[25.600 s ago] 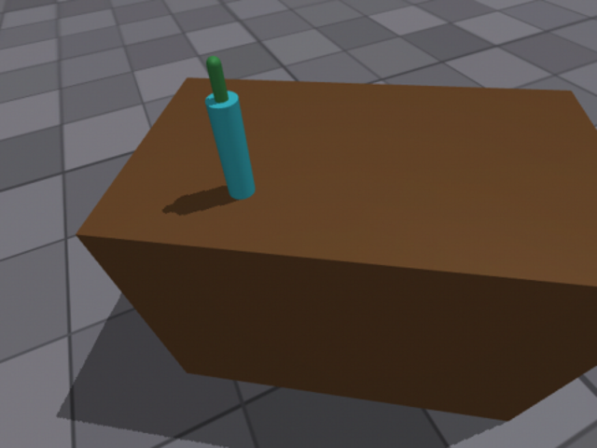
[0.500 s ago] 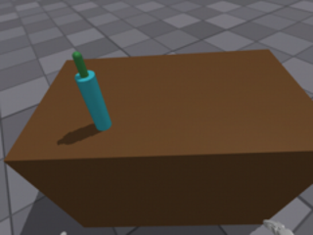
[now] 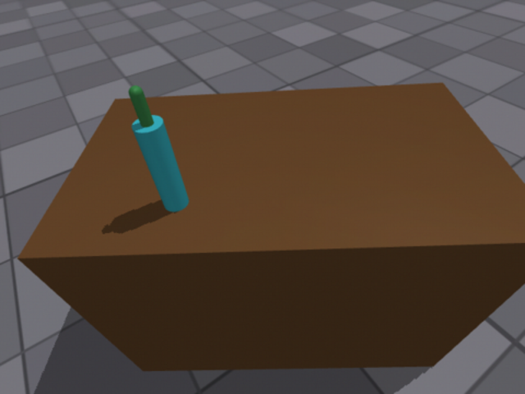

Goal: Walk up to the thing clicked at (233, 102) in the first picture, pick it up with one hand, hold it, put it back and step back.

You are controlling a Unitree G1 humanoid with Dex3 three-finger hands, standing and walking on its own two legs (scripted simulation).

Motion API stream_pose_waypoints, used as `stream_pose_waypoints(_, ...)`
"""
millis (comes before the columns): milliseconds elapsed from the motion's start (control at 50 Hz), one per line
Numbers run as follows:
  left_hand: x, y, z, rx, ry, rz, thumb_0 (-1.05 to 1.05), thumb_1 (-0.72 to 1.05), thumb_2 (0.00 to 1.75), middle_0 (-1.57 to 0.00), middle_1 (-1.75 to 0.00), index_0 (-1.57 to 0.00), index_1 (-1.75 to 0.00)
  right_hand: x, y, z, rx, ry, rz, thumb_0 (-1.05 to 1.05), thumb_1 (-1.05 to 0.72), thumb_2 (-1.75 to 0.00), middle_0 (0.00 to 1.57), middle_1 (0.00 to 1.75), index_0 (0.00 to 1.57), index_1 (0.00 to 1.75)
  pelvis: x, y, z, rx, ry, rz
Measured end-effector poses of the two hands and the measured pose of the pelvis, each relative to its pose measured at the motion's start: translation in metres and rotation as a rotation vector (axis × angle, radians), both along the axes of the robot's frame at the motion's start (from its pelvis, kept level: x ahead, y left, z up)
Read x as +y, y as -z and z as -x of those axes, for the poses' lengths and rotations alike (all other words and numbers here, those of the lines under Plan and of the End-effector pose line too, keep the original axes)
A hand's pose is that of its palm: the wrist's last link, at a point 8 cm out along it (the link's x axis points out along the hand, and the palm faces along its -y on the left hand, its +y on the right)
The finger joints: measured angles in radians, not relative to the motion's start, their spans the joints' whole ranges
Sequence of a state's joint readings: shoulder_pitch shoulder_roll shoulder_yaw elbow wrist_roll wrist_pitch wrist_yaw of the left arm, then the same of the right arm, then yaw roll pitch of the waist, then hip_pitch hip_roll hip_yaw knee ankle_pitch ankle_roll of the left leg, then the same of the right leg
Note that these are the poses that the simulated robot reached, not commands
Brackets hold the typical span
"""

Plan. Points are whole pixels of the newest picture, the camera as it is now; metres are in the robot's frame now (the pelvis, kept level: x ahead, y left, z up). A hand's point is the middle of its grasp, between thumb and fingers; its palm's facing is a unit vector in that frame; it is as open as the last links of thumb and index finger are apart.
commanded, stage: home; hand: left
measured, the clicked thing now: (158, 154) +0.51 +0.21 +0.11
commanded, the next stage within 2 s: stand in 1.04 s
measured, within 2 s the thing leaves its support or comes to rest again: neither
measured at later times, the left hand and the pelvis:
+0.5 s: hand out of the picture +0.10 +0.25 -0.15, palm faces -0.02 -0.93 -0.37, open 17.4 cm; pelvis +0.03 +0.00 +0.00, yaw +0 degrees
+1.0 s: hand out of the picture +0.11 +0.25 -0.15, palm faces -0.01 -0.93 -0.37, open 17.4 cm; pelvis +0.03 -0.01 +0.01, yaw +1 degrees
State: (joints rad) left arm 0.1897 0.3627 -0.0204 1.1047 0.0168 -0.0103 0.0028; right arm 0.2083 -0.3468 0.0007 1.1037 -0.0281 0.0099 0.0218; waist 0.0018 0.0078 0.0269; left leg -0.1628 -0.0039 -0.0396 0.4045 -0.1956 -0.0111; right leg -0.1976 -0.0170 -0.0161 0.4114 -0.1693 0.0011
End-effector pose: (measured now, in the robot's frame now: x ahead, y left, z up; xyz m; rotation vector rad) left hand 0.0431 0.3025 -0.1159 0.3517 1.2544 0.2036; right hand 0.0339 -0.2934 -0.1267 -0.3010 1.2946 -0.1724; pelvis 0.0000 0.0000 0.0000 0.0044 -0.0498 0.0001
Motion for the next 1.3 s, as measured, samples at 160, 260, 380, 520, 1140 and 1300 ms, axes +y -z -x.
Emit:
stream_pose_waypoints(160, 0.001, -0.001, -0.001, 0.028, -0.026, -0.003, -0.01, -0.53, 0.05, -0.06, -0.05, -0.06, -0.05, -0.003, 0.000, -0.005, 0.017, 0.001, 0.010, 0.00, -0.90, -0.90, 0.20, 0.30, 0.20, 0.30, -0.001, -0.001, -0.008, 0.005, -0.002, 0.000)
stream_pose_waypoints(260, -0.001, -0.002, -0.012, 0.019, -0.028, -0.002, -0.01, -0.53, 0.06, -0.06, -0.05, -0.06, -0.05, -0.002, -0.001, -0.023, -0.010, -0.009, 0.007, 0.00, -0.90, -0.90, 0.20, 0.30, 0.20, 0.30, -0.002, -0.002, -0.015, 0.004, -0.003, 0.001)
stream_pose_waypoints(380, -0.005, -0.004, -0.030, 0.000, -0.023, 0.003, -0.01, -0.53, 0.06, -0.06, -0.05, -0.06, -0.05, -0.001, -0.002, -0.047, -0.045, -0.026, 0.003, 0.00, -0.90, -0.90, 0.20, 0.30, 0.20, 0.30, -0.003, -0.003, -0.022, 0.008, -0.003, 0.002)
stream_pose_waypoints(520, -0.009, -0.006, -0.050, -0.024, -0.016, 0.005, -0.01, -0.52, 0.06, -0.06, -0.05, -0.06, -0.05, -0.003, -0.005, -0.068, -0.068, -0.034, 0.006, 0.00, -0.90, -0.90, 0.20, 0.30, 0.20, 0.30, -0.005, -0.004, -0.030, 0.012, -0.006, 0.003)
stream_pose_waypoints(1140, -0.011, -0.007, -0.053, -0.020, -0.030, 0.006, -0.01, -0.54, 0.05, -0.06, -0.05, -0.06, -0.05, -0.011, -0.006, -0.059, -0.031, -0.019, 0.014, 0.00, -0.90, -0.90, 0.20, 0.30, 0.20, 0.30, -0.009, -0.006, -0.035, 0.008, -0.008, 0.005)
stream_pose_waypoints(1300, -0.012, -0.007, -0.053, -0.026, -0.027, 0.008, -0.01, -0.42, 0.18, -0.13, -0.16, -0.13, -0.16, -0.010, -0.006, -0.060, -0.037, -0.022, 0.013, 0.00, -0.90, -0.90, 0.20, 0.30, 0.20, 0.30, -0.010, -0.006, -0.034, 0.009, -0.008, 0.004)
